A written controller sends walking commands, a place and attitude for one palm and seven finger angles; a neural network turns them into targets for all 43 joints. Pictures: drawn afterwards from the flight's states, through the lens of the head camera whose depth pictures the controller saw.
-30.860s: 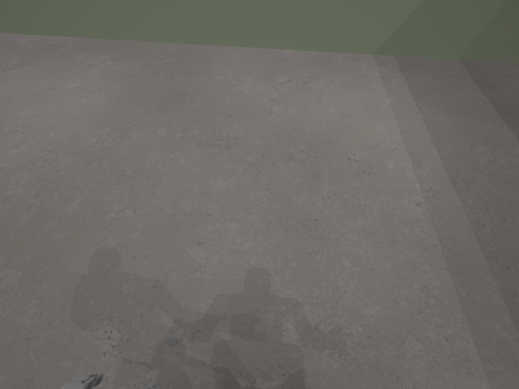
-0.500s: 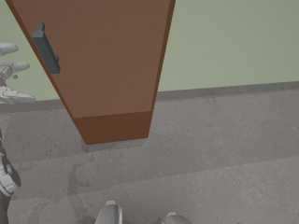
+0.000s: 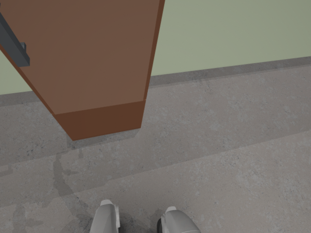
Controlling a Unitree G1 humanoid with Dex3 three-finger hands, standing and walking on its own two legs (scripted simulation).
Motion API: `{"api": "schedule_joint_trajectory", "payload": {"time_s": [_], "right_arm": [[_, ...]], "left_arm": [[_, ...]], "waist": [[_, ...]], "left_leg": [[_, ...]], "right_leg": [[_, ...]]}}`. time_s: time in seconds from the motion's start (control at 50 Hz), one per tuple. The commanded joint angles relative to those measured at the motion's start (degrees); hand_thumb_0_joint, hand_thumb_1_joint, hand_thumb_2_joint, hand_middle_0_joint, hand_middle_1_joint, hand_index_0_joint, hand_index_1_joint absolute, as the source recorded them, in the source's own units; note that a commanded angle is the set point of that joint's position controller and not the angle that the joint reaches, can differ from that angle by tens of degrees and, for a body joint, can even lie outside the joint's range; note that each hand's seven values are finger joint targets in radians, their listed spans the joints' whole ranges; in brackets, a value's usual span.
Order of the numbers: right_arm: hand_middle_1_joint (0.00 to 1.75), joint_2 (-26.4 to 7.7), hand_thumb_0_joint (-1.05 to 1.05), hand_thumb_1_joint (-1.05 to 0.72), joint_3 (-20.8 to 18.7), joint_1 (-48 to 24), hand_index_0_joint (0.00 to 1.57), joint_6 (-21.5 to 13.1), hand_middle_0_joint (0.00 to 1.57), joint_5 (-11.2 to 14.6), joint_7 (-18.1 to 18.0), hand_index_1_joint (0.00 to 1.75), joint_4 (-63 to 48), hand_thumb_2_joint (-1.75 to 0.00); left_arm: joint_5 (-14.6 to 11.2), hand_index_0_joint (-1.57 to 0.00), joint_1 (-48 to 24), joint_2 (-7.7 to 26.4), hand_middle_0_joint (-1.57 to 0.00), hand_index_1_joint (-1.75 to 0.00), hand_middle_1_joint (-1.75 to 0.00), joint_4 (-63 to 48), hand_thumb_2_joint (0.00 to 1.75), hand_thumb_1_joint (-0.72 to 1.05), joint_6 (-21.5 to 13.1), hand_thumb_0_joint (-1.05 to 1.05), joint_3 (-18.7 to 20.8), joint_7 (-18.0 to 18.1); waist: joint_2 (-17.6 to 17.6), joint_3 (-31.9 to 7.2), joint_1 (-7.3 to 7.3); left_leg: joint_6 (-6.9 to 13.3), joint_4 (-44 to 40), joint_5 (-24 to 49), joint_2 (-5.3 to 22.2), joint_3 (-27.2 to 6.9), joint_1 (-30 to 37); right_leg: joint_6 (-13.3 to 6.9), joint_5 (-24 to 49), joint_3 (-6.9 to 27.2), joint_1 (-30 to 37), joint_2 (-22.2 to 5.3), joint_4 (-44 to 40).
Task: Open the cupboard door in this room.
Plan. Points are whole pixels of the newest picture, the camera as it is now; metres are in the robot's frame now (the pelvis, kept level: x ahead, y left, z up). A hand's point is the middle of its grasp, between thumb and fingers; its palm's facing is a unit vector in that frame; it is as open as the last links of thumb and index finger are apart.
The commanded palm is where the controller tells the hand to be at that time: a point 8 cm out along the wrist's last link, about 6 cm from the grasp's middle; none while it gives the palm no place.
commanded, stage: move the hooked fingers beside the handle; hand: left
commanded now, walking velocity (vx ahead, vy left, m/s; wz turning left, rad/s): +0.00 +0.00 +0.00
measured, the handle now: (10, 34) +0.54 +0.29 +0.11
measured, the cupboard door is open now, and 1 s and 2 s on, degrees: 0 0 0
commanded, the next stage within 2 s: slide the fingers in behind the handle in 0.68 s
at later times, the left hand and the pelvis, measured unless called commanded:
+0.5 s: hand out of the picture +0.48 +0.35 +0.12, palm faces +0.20 -0.98 +0.03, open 14.0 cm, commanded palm +0.45 +0.39 +0.11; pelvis +0.01 +0.00 +0.00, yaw +1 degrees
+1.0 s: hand out of the picture +0.48 +0.33 +0.12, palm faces +0.17 -0.99 +0.01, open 14.0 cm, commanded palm +0.46 +0.36 +0.11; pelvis +0.00 -0.01 +0.00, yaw +1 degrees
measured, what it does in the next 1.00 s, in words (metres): stands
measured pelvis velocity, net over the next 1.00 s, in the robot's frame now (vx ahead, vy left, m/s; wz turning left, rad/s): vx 0.00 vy -0.01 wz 0.02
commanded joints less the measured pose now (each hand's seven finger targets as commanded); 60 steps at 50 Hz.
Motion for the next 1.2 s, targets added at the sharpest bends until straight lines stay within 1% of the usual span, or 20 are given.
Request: {"api": "schedule_joint_trajectory", "payload": {"time_s": [0.0,0.1,0.14,0.18,0.22,0.3,0.34,0.48,0.56,0.6,0.66,0.72,0.78,0.82,0.9,0.96,1.02,1.06,1.08,1.18], "right_arm": [[0.3,-12.31,0.0,-0.9,-4.93,8.84,0.2,-0.39,0.2,-0.52,-0.64,0.3,-3.04,-0.9],[0.3,-12.22,0.0,-0.9,-5.02,8.63,0.2,-0.3,0.2,-0.49,-0.31,0.3,-3.0,-0.9],[0.3,-12.53,0.0,-0.9,-5.07,8.7,0.2,-0.37,0.2,-0.68,-0.48,0.3,-2.88,-0.9],[0.3,-11.95,0.0,-0.9,-5.06,8.44,0.2,-0.34,0.2,-0.73,-0.15,0.3,-2.85,-0.9],[0.3,-11.99,0.0,-0.9,-5.11,8.54,0.2,-0.32,0.2,-0.98,-0.06,0.3,-2.83,-0.9],[0.3,-11.97,0.0,-0.9,-4.76,7.65,0.2,-0.15,0.2,-0.39,-0.08,0.3,-2.99,-0.9],[0.3,-11.83,0.0,-0.9,-4.83,7.52,0.2,-0.25,0.2,-0.46,-0.13,0.3,-3.26,-0.9],[0.3,-11.82,0.0,-0.9,-4.99,7.04,0.2,-0.3,0.2,-0.5,0.25,0.3,-3.85,-0.9],[0.3,-11.7,0.0,-0.9,-4.92,6.64,0.2,-0.14,0.2,-0.22,0.15,0.3,-3.78,-0.9],[0.3,-12.04,0.0,-0.9,-4.96,6.59,0.2,-0.16,0.2,-0.08,-0.11,0.3,-3.78,-0.9],[0.3,-11.67,0.0,-0.9,-4.93,6.59,0.2,-0.21,0.2,-0.21,-0.26,0.3,-3.1,-0.9],[0.3,-11.81,0.0,-0.9,-4.88,6.82,0.2,-0.41,0.2,-0.23,-0.4,0.3,-2.91,-0.9],[0.3,-11.68,0.0,-0.9,-4.4,6.39,0.2,-0.52,0.2,0.25,-0.65,0.3,-3.06,-0.9],[0.3,-11.74,0.0,-0.9,-4.41,6.71,0.2,-0.68,0.2,-0.1,-0.83,0.3,-3.12,-0.9],[0.3,-11.32,0.0,-0.9,-4.63,6.81,0.2,-0.86,0.2,-0.21,-0.6,0.3,-2.61,-0.9],[0.3,-11.31,0.0,-0.9,-4.76,6.95,0.2,-0.91,0.2,-0.34,-0.56,0.3,-2.52,-0.9],[0.3,-11.38,0.0,-0.9,-4.62,7.35,0.2,-0.86,0.2,-0.36,-0.52,0.3,-2.7,-0.9],[0.3,-10.99,0.0,-0.9,-4.69,7.23,0.2,-0.92,0.2,-0.39,-0.33,0.3,-2.78,-0.9],[0.3,-11.06,0.0,-0.9,-4.89,7.48,0.2,-0.94,0.2,-0.51,-0.24,0.3,-2.68,-0.9],[0.3,-10.79,0.0,-0.9,-5.05,7.31,0.2,-0.79,0.2,-0.36,0.31,0.3,-2.72,-0.9]], "left_arm": [[-2.36,-0.3,-18.56,17.28,-0.3,-1.2,-1.2,-14.84,0.3,-0.5,-3.55,0.0,1.45,-0.22],[-2.23,-0.3,-18.36,16.24,-0.3,-1.2,-1.2,-14.48,0.3,-0.5,-3.34,0.0,1.22,0.64],[-1.78,-0.3,-19.9,18.71,-0.3,-1.2,-1.2,-16.16,0.3,-0.5,-4.09,0.0,2.7,1.36],[-1.62,-0.3,-20.1,15.89,-0.3,-1.2,-1.2,-17.37,0.3,-0.5,-4.6,0.0,0.87,1.72],[-2.03,-0.3,-19.85,15.94,-0.3,-1.2,-1.2,-19.05,0.3,-0.5,-5.34,0.0,1.42,1.99],[-2.23,-0.3,-18.85,13.92,-0.3,-1.2,-1.2,-14.44,0.3,-0.5,-3.5,0.0,-0.72,1.4],[-2.16,-0.3,-19.28,12.96,-0.3,-1.2,-1.2,-15.97,0.3,-0.5,-3.55,0.0,-1.46,1.49],[-2.89,-0.3,-16.75,15.01,-0.3,-1.2,-1.2,-16.45,0.3,-0.5,-4.59,0.0,1.26,1.48],[-3.19,-0.3,-17.19,13.37,-0.3,-1.2,-1.2,-15.63,0.3,-0.5,-4.7,0.0,-0.21,0.92],[-3.23,-0.3,-16.58,14.99,-0.3,-1.2,-1.2,-14.7,0.3,-0.5,-4.44,0.0,0.88,0.78],[-3.21,-0.3,-19.37,12.37,-0.3,-1.2,-1.2,-17.25,0.3,-0.5,-5.24,0.0,-1.63,0.85],[-4.03,-0.3,-18.41,12.89,-0.3,-1.2,-1.2,-14.91,0.3,-0.5,-5.06,0.0,-0.41,0.91],[-3.13,-0.3,-20.31,12.81,-0.3,-1.2,-1.2,-12.51,0.3,-0.5,-3.92,0.0,-2.19,0.98],[-2.81,-0.3,-20.76,14.39,-0.3,-1.2,-1.2,-14.32,0.3,-0.5,-4.54,0.0,-1.05,1.57],[-2.51,-0.3,-21.43,11.38,-0.3,-1.2,-1.2,-15.53,0.3,-0.5,-5.3,0.0,-3.07,2.69],[-2.88,-0.3,-20.75,10.88,-0.3,-1.2,-1.2,-15.25,0.3,-0.5,-4.89,0.0,-2.66,3.33],[-2.39,-0.3,-19.82,13.22,-0.3,-1.2,-1.2,-14.51,0.3,-0.5,-4.05,0.0,-0.71,4.42],[-1.6,-0.3,-21.44,11.28,-0.3,-1.2,-1.2,-16.4,0.3,-0.5,-4.11,0.0,-2.62,5.47],[-1.35,-0.3,-21.22,12.38,-0.3,-1.2,-1.2,-17.7,0.3,-0.5,-4.67,0.0,-1.54,5.96],[-2.32,-0.3,-17.89,9.74,-0.3,-1.2,-1.2,-16.44,0.3,-0.5,-5.31,0.0,-1.81,6.39]], "waist": [[13.57,-28.33,1.98],[13.23,-25.48,1.59],[14.73,-27.17,1.86],[16.53,-27.42,1.72],[17.84,-29.32,2.26],[13.87,-24.7,1.33],[15.65,-26.01,1.66],[13.28,-27.28,2.6],[13.33,-25.44,1.92],[11.33,-24.53,2.03],[15.05,-26.11,1.52],[11.1,-25.16,1.37],[10.82,-22.27,0.6],[12.32,-24.73,1.42],[14.24,-25.48,0.94],[12.92,-26.41,1.27],[11.0,-26.07,1.95],[12.55,-25.88,1.26],[13.54,-27.17,1.85],[10.72,-26.27,1.74]], "left_leg": [[1.46,-5.17,20.68,-2.42,-2.75,37.32],[1.44,-5.78,18.73,-2.44,-2.88,36.7],[1.29,-5.6,20.04,-2.4,-3.13,37.74],[0.93,-5.66,20.93,-2.41,-3.27,40.03],[0.72,-5.55,22.93,-2.36,-3.67,41.92],[1.13,-6.16,18.93,-2.59,-3.25,37.74],[1.02,-6.1,19.91,-2.63,-3.2,39.5],[1.29,-5.22,22.18,-2.92,-2.34,37.75],[1.43,-5.49,19.94,-3.1,-2.21,36.89],[1.65,-5.68,17.97,-3.19,-2.09,34.73],[1.4,-5.6,18.67,-3.07,-2.46,37.88],[1.84,-5.49,17.18,-3.2,-2.32,35.46],[2.06,-5.66,13.69,-3.34,-1.79,31.77],[1.93,-5.46,14.55,-3.31,-1.9,32.83],[1.48,-5.56,14.58,-2.92,-2.4,35.47],[1.6,-5.7,14.6,-2.9,-2.41,34.99],[1.93,-5.66,14.57,-3.14,-1.94,32.52],[1.86,-5.83,14.8,-3.02,-1.7,33.47],[1.65,-5.76,15.75,-2.92,-1.84,34.8],[1.87,-5.66,16.57,-3.17,-1.04,33.33]], "right_leg": [[-2.24,14.88,-2.13,-2.7,2.8,-6.64],[-2.35,13.39,-2.37,-3.83,2.83,-7.03],[-2.54,14.07,-2.16,-3.46,2.71,-6.62],[-2.64,14.09,-2.43,-4.25,2.84,-6.78],[-3.08,14.7,-2.47,-4.0,2.98,-6.37],[-2.63,13.67,-2.52,-3.61,2.81,-7.16],[-2.64,14.06,-2.4,-3.9,2.66,-7.18],[-2.55,17.66,-2.07,-0.08,2.84,-6.63],[-2.43,16.2,-1.89,-0.95,2.86,-7.06],[-2.37,15.33,-1.71,-0.12,2.78,-7.28],[-2.51,14.78,-1.65,-2.05,2.63,-7.24],[-2.5,14.46,-1.48,-0.7,2.75,-7.47],[-1.98,12.62,-1.05,-1.26,2.37,-7.88],[-2.35,12.97,-0.95,-0.5,2.4,-7.23],[-2.37,11.79,-1.29,-2.68,2.4,-7.27],[-2.23,12.17,-1.34,-1.63,2.23,-7.28],[-2.2,13.17,-0.98,0.72,2.27,-7.17],[-1.94,13.4,-1.01,-0.08,2.16,-7.33],[-2.11,13.77,-1.05,0.12,2.24,-7.18],[-1.89,16.29,-0.89,2.23,2.49,-7.35]]}}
